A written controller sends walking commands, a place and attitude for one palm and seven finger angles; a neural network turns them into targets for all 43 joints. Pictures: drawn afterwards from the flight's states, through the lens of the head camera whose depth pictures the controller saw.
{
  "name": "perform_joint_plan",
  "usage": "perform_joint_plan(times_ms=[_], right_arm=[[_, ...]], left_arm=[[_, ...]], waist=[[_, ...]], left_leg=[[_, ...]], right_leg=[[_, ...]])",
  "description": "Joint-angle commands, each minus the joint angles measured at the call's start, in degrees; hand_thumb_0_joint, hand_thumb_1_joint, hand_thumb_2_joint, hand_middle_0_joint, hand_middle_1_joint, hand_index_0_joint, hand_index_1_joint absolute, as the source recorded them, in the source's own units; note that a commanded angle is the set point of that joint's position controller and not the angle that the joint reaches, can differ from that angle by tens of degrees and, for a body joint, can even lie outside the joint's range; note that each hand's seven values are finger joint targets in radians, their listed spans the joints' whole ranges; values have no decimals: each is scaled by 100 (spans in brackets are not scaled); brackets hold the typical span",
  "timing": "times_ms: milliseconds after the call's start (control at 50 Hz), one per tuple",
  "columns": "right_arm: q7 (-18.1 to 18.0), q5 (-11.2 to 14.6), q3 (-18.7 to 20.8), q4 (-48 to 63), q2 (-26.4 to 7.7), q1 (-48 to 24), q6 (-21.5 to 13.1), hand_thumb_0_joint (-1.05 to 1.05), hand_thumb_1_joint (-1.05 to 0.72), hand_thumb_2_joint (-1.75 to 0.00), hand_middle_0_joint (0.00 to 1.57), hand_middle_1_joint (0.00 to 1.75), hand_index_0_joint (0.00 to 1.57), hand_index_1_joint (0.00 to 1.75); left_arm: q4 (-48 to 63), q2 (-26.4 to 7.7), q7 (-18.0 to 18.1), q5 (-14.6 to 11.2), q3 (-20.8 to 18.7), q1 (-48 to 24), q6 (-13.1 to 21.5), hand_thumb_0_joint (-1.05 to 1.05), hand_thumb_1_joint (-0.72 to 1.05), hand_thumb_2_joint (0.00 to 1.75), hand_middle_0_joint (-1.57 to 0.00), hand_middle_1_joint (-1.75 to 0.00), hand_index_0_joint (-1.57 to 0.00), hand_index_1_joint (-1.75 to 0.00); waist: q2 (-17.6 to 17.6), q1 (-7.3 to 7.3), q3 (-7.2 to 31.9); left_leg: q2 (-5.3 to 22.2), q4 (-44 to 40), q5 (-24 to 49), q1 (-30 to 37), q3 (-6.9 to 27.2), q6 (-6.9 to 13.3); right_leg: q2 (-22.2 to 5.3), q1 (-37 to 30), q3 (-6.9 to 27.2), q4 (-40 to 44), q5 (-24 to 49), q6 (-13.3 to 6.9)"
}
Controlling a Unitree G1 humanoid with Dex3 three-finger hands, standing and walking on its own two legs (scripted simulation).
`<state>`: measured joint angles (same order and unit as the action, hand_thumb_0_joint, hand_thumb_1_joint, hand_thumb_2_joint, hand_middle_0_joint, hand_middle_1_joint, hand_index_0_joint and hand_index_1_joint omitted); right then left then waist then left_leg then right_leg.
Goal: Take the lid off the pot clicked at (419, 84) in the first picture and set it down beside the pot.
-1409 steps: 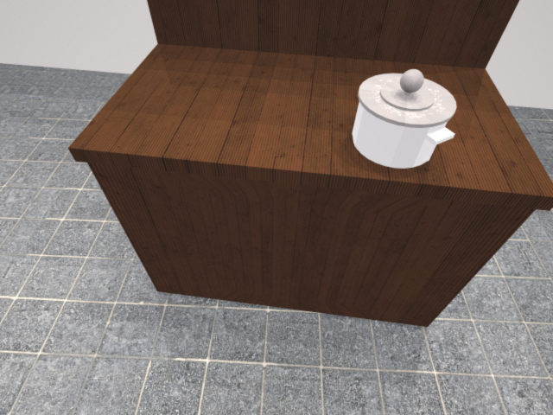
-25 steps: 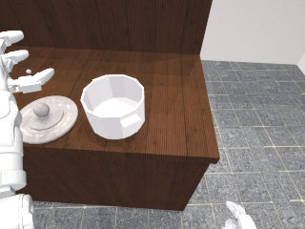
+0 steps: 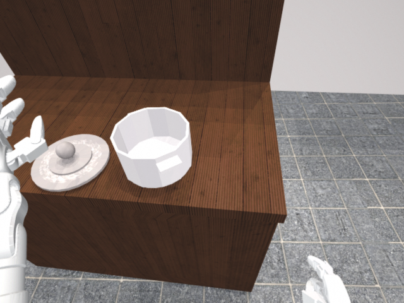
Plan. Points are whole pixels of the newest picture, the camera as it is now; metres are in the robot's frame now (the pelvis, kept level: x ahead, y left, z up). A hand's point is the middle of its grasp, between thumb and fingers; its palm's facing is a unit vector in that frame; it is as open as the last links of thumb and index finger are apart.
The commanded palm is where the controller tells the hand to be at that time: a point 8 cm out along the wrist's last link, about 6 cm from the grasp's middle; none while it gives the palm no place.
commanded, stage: draw the hand back to the body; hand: left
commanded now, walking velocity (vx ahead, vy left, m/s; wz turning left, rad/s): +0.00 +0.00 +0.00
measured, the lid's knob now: (65, 150) +0.45 +0.41 +0.03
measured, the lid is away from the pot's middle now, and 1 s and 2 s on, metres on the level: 0.24 0.24 0.24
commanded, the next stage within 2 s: step back with the hand held close in 0.94 s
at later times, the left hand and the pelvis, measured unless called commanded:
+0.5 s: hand (20, 189) +0.21 +0.28 +0.20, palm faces +0.47 -0.82 -0.31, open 7.4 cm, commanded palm +0.15 +0.31 +0.21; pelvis -0.01 +0.02 +0.00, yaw +0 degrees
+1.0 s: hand out of the picture +0.16 +0.28 +0.19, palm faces +0.45 -0.82 -0.36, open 7.4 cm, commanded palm +0.10 +0.32 +0.20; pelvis -0.02 +0.04 +0.00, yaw +1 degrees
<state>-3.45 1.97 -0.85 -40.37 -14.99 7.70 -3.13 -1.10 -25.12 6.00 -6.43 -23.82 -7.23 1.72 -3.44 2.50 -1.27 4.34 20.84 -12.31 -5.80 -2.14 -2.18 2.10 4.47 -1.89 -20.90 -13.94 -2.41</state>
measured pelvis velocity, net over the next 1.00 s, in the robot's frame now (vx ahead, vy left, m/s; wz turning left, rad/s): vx -0.02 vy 0.04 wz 0.02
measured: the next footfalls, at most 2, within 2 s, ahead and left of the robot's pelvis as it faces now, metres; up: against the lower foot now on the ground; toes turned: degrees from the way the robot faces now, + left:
none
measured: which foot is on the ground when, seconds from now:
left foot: down 0.00-1.00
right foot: down 0.00-1.00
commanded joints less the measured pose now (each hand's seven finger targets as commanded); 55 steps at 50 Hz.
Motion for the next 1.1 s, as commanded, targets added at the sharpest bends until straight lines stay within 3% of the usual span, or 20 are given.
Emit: perform_joint_plan(times_ms=[0,140,200,260,340,420,480,540,580,660,760,820,860,900,920,1000,1020,1040,1060,1080], right_arm=[[-37,25,240,845,-575,-694,-329,0,-90,-90,20,30,20,30],[-61,-34,228,862,-503,-761,-440,0,-90,-90,20,30,20,30],[-46,-46,230,890,-465,-780,-488,0,-90,-90,20,30,20,30],[-62,-65,221,911,-453,-810,-521,0,-90,-90,20,30,20,30],[-68,-105,225,958,-416,-822,-615,0,-90,-90,20,30,20,30],[-50,-126,248,942,-413,-779,-605,0,-90,-90,20,30,20,30],[-54,-136,235,1006,-388,-791,-625,0,-90,-90,20,30,20,30],[-34,-152,227,1051,-349,-815,-694,0,-90,-90,20,30,20,30],[-25,-182,219,1050,-346,-786,-717,0,-90,-90,20,30,20,30],[-25,-192,227,1074,-336,-758,-734,0,-90,-90,20,30,20,30],[-4,-205,219,1139,-307,-734,-750,0,-90,-90,20,30,20,30],[-28,-226,208,1093,-322,-704,-802,0,-90,-90,20,30,20,30],[-56,-216,210,1070,-298,-685,-795,0,-90,-90,20,30,20,30],[-59,-211,197,1090,-292,-690,-802,0,-90,-90,20,30,20,30],[-69,-227,195,1059,-308,-677,-785,0,-90,-90,20,30,20,30],[-29,-227,181,1139,-300,-703,-823,0,-90,-90,20,30,20,30],[-36,-248,184,1115,-298,-694,-833,0,-90,-90,20,30,20,30],[-48,-115,134,1383,-410,-525,-582,0,-90,-90,20,30,20,30],[-65,-166,89,1237,-276,-536,-450,0,-90,-90,20,30,20,30],[-51,-166,126,1275,-300,-533,-376,0,-90,-90,20,30,20,30]], left_arm=[[1610,-1509,41,-13,-539,-1230,417,0,83,88,-21,-35,-21,-35],[2021,-1277,55,-32,-550,-524,483,0,90,90,-20,-30,-20,-30],[2294,-1121,33,-24,-456,-195,539,0,90,90,-20,-30,-20,-30],[2480,-1030,25,-32,-380,4,559,0,90,90,-20,-30,-20,-30],[3033,-1000,46,1,-398,515,692,0,90,90,-20,-30,-20,-30],[2995,-870,17,3,-409,1207,674,0,90,90,-20,-30,-20,-30],[3354,-759,-25,15,-279,1280,689,0,90,90,-20,-30,-20,-30],[3823,-655,-18,65,-147,1698,759,0,90,90,-20,-30,-20,-30],[3943,-666,-8,75,-188,2020,755,0,90,90,-20,-30,-20,-30],[4215,-681,22,87,-271,2448,761,0,90,90,-20,-30,-20,-30],[4475,-448,-3,110,-85,3113,727,0,90,90,-20,-30,-20,-30],[4689,-557,66,172,-114,2771,742,0,90,90,-20,-30,-20,-30],[4501,-466,89,168,-76,2837,701,0,90,90,-20,-30,-20,-30],[4612,-448,96,183,-57,2799,693,0,90,90,-20,-30,-20,-30],[4331,-435,106,174,-80,2919,665,0,90,90,-20,-30,-20,-30],[4832,-463,86,214,-33,2876,698,0,90,90,-20,-30,-20,-30],[4738,-478,104,225,-54,2962,695,0,90,90,-20,-30,-20,-30],[4944,-994,114,87,-687,2506,929,0,90,90,-20,-30,-20,-30],[4442,-568,57,107,-334,3026,951,0,90,90,-20,-30,-20,-30],[4433,-524,35,153,-253,3131,938,0,90,90,-20,-30,-20,-30]], waist=[[8,33,1065],[100,83,889],[-49,65,831],[94,94,707],[-151,135,787],[188,138,605],[151,130,531],[-259,149,576],[-73,171,549],[-95,175,405],[47,175,295],[-220,129,301],[9,126,176],[-144,113,190],[27,139,111],[-314,161,349],[-245,190,352],[24,-61,9],[383,-126,54],[601,-153,109]], left_leg=[[-403,41,1345,506,-265,457],[-379,0,1228,576,-242,460],[-388,-29,1128,598,-227,447],[-359,-84,948,579,-179,437],[-366,-86,947,653,-149,420],[-328,-93,976,537,-134,401],[-324,-113,867,532,-102,397],[-319,-106,845,587,-77,371],[-311,-114,847,520,-34,359],[-292,-106,680,388,-12,348],[-265,-98,603,295,37,336],[-287,-48,587,295,55,315],[-260,-80,461,278,59,319],[-279,-82,462,300,78,305],[-264,-120,353,216,114,305],[-290,-114,529,296,140,280],[-280,-97,558,275,148,289],[-163,120,67,-118,154,437],[-183,281,10,-178,240,464],[-172,376,64,-190,268,452]], right_leg=[[-127,-112,129,317,2081,252],[-123,-23,105,390,1865,241],[-142,18,102,444,1673,227],[-129,84,81,501,1371,223],[-147,57,63,502,1296,189],[-140,90,29,500,1316,195],[-145,127,22,544,1155,195],[-163,149,27,534,1066,161],[-149,122,-1,523,1043,157],[-160,174,1,550,862,137],[-162,227,-26,549,750,136],[-169,261,-28,531,738,118],[-162,324,-31,564,594,123],[-151,308,-27,537,569,107],[-156,336,-53,543,468,110],[-160,168,-43,442,629,88],[-162,181,-45,443,661,86],[-490,817,450,627,870,168],[-638,916,480,633,992,160],[-722,967,546,626,1097,144]])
